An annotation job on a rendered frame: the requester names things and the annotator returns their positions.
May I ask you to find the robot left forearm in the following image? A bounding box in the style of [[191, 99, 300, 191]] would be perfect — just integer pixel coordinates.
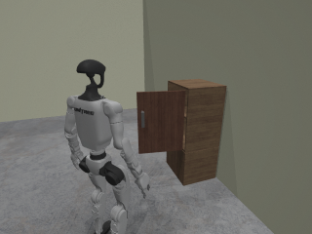
[[64, 131, 81, 154]]

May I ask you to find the handle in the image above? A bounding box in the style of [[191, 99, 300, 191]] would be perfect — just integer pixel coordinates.
[[140, 111, 145, 128]]

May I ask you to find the right robot shin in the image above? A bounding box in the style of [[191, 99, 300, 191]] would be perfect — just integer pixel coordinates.
[[110, 210, 129, 234]]

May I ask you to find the right robot hand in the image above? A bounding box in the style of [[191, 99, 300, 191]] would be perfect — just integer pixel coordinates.
[[135, 173, 152, 199]]

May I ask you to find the robot left upper arm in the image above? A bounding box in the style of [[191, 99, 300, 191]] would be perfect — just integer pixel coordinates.
[[64, 95, 81, 135]]

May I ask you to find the robot right forearm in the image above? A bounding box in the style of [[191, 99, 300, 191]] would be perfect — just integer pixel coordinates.
[[120, 137, 144, 178]]

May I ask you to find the left robot hand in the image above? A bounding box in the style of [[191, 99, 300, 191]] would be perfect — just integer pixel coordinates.
[[70, 150, 84, 170]]

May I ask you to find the left robot thigh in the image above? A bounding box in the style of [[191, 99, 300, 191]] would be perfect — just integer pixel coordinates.
[[79, 155, 106, 205]]

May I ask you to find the robot right upper arm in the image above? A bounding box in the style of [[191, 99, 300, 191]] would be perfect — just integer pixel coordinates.
[[102, 99, 126, 150]]

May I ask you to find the cupboard door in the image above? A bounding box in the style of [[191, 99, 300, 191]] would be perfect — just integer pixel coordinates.
[[136, 90, 186, 154]]

